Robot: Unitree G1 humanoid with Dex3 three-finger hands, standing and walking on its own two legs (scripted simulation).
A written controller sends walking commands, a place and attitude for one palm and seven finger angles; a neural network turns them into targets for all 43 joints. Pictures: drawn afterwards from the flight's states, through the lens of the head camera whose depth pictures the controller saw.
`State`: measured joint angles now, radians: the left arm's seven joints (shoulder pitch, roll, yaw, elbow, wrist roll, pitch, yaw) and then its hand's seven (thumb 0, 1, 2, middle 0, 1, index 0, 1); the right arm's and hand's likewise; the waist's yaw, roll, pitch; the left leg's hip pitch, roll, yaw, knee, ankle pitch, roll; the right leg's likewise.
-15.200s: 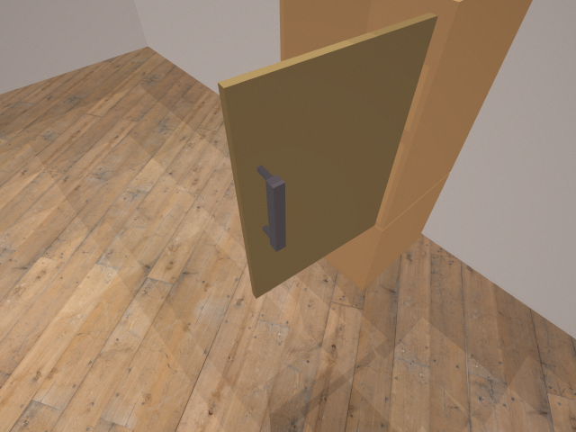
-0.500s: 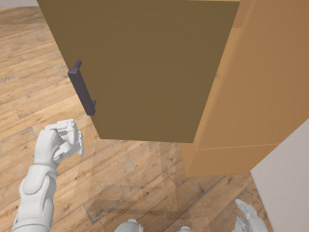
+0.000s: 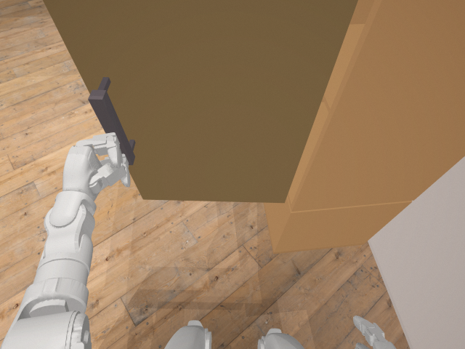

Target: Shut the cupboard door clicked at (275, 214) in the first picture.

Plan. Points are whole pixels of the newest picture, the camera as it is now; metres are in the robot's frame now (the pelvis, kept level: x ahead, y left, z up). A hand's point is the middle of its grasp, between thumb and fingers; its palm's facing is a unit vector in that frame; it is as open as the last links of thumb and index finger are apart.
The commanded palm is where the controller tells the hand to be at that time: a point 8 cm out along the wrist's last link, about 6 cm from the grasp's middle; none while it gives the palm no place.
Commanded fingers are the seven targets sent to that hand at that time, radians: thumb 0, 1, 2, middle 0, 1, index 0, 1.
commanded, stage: bring the fist close to the handle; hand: left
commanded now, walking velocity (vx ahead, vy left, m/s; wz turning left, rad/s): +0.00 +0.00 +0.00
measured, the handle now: (117, 124) +0.50 +0.24 +0.07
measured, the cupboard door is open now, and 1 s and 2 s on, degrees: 83 79 65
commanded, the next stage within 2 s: push the door shut along its arc in 0.36 s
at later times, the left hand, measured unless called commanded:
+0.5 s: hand (119, 166) +0.40 +0.21 +0.07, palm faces -0.01 -1.00 -0.01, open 3.1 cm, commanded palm +0.38 +0.26 +0.07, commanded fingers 0.00 0.90 0.90 -1.30 -1.50 -1.30 -1.50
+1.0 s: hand (125, 142) +0.45 +0.21 +0.08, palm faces -0.12 -0.99 -0.02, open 3.1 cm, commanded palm +0.45 +0.24 +0.07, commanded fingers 0.00 0.90 0.90 -1.30 -1.50 -1.30 -1.50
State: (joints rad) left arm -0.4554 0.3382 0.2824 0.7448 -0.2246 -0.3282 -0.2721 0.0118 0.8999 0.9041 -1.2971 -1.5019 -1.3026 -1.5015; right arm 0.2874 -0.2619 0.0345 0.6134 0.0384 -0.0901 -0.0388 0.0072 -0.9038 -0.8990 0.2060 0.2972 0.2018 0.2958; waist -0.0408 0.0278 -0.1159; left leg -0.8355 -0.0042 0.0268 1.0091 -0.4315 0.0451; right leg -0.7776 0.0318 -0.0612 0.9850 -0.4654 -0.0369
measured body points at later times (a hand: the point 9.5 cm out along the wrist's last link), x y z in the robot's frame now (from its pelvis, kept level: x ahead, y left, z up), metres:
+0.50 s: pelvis +0.01 +0.00 +0.00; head +0.08 +0.00 +0.44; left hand +0.40 +0.26 +0.07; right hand +0.11 -0.26 -0.11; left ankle +0.03 +0.09 -0.67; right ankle +0.01 -0.10 -0.67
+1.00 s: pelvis +0.00 +0.00 -0.01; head +0.10 +0.01 +0.43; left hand +0.45 +0.26 +0.08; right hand +0.06 -0.27 -0.13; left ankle +0.03 +0.09 -0.67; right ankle +0.01 -0.10 -0.67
